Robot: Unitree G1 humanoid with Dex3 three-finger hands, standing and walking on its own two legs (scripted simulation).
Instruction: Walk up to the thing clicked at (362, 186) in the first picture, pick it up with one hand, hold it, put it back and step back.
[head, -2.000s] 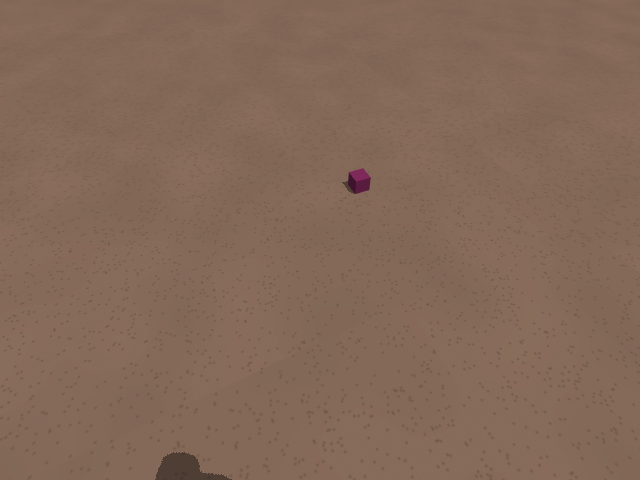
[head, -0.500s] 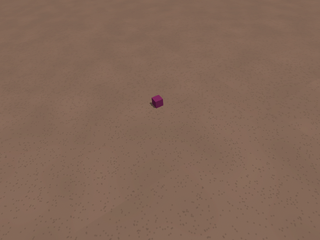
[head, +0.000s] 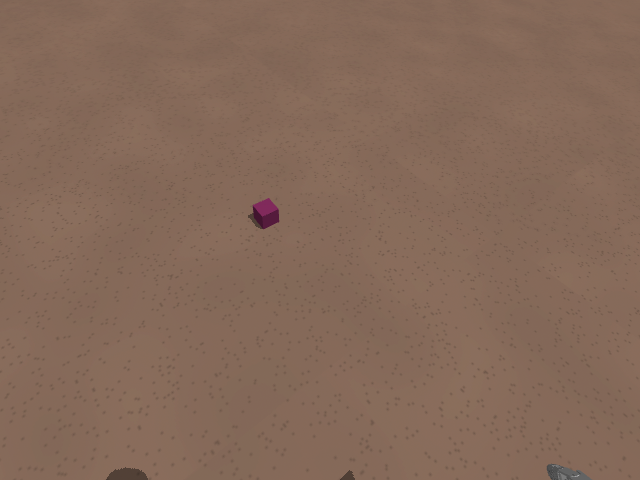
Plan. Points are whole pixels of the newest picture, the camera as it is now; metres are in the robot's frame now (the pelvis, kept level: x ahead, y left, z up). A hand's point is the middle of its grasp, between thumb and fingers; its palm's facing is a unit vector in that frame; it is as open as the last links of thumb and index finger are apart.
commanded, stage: walk up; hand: left
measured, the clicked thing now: (266, 213) +1.19 +0.22 -0.72
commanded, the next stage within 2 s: none
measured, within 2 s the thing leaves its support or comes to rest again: neither
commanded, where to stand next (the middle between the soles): +0.80 +0.00 m, yaw -2 degrees
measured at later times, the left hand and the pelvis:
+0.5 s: hand (187, 348) +0.33 +0.22 -0.11, palm faces -0.05 -0.92 -0.40, open 7.4 cm; pelvis +0.23 -0.05 +0.00, yaw -2 degrees
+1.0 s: hand (173, 276) +0.48 +0.28 -0.14, palm faces -0.08 -0.94 -0.34, open 7.4 cm; pelvis +0.43 +0.01 +0.01, yaw -1 degrees
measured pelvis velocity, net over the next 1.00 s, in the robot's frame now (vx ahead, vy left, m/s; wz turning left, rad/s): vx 0.43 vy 0.01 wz -0.02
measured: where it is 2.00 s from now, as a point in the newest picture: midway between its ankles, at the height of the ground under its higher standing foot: (317, 318)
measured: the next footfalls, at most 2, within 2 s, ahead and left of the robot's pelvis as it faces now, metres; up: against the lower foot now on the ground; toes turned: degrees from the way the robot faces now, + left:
right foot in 0.32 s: +0.31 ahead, -0.15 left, +0.00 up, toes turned -6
left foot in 0.78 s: +0.50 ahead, +0.11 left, +0.00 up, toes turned +4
